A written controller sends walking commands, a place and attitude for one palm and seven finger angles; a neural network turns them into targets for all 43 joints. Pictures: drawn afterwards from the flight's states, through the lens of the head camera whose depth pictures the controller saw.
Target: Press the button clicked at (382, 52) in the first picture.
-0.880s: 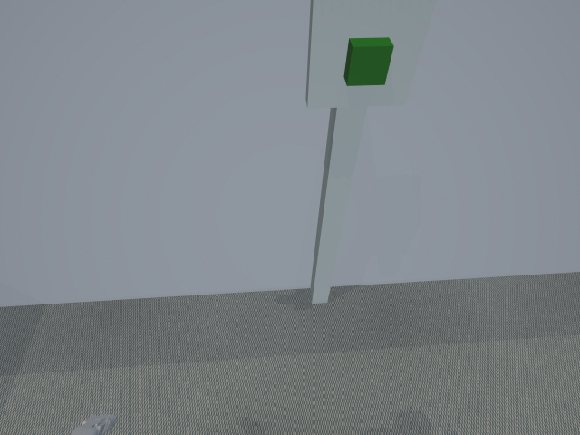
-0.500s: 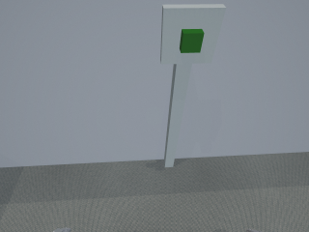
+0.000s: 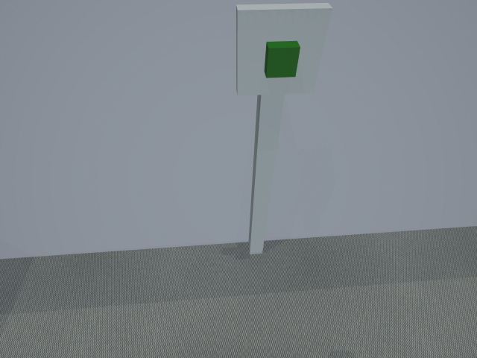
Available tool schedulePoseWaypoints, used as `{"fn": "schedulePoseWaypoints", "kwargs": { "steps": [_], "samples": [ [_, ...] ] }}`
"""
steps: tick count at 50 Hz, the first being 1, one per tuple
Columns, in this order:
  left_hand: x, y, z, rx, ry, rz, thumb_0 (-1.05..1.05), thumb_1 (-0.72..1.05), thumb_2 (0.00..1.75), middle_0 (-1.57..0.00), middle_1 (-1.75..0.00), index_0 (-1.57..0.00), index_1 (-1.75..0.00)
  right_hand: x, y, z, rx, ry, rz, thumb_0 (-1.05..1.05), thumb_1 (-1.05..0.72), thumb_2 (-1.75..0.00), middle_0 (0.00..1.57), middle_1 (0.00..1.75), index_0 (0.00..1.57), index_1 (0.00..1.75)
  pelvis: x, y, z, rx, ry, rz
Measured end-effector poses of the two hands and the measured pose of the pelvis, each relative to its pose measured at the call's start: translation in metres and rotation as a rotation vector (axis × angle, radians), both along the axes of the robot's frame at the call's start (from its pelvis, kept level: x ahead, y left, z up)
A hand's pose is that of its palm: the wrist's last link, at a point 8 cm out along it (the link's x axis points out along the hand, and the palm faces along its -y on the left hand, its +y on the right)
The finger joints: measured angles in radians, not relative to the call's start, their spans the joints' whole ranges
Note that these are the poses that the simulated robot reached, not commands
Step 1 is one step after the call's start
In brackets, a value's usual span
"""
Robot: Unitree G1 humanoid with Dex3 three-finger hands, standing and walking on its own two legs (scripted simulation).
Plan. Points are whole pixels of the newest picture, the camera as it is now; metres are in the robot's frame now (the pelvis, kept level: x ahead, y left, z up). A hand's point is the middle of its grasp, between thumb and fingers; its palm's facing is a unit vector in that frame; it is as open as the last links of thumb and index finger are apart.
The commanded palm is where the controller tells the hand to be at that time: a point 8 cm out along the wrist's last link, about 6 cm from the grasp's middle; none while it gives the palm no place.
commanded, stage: look at it before walking up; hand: left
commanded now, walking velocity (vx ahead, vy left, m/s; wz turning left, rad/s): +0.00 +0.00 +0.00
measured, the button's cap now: (281, 58) +0.65 -0.05 +0.19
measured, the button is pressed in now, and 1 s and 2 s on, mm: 0 0 0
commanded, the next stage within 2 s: walk to a spot facing it in 0.56 s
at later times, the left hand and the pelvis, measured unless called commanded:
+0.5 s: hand out of the picture +0.07 +0.24 -0.16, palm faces -0.02 -0.95 -0.32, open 7.4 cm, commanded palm none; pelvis +0.00 +0.00 +0.00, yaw +0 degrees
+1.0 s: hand out of the picture +0.06 +0.20 -0.18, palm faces -0.11 -0.95 -0.28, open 7.4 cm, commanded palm none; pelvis -0.01 -0.01 -0.02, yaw -9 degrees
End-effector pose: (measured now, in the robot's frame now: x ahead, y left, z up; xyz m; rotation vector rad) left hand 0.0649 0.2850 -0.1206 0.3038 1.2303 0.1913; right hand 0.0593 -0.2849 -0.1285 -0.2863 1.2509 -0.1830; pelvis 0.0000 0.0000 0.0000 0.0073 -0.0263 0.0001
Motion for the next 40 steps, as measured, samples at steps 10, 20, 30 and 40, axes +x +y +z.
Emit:
{"fn": "schedulePoseWaypoints", "kwargs": {
  "steps": [10,20,30,40],
  "samples": [
    [0.007,-0.005,0.000,-0.010,-0.025,-0.012,0.00,0.90,0.89,-0.20,-0.30,-0.20,-0.30,0.002,0.000,0.002,0.003,-0.021,0.003,0.00,-0.90,-0.90,0.21,0.30,0.20,0.30,-0.003,-0.002,0.000,0.000,0.003,-0.002],
    [0.001,-0.005,-0.001,-0.011,-0.010,-0.004,0.00,0.90,0.89,-0.20,-0.30,-0.20,-0.30,0.002,-0.001,0.003,-0.003,-0.014,0.004,0.00,-0.90,-0.90,0.21,0.30,0.20,0.30,-0.002,-0.002,0.001,-0.002,0.004,-0.001],
    [-0.006,-0.001,-0.002,-0.008,0.014,0.005,0.00,0.90,0.89,-0.20,-0.30,-0.20,-0.30,0.004,-0.001,0.004,-0.006,-0.007,0.007,0.00,-0.90,-0.90,0.21,0.30,0.20,0.30,-0.001,-0.001,0.001,-0.002,0.006,-0.001],
    [-0.007,-0.004,-0.007,-0.009,0.036,0.006,0.00,0.90,0.89,-0.20,-0.30,-0.20,-0.30,0.006,0.004,0.001,-0.005,-0.028,-0.019,0.00,-0.90,-0.90,0.21,0.30,0.20,0.30,-0.001,0.000,-0.001,-0.001,0.012,-0.035]
  ]
}}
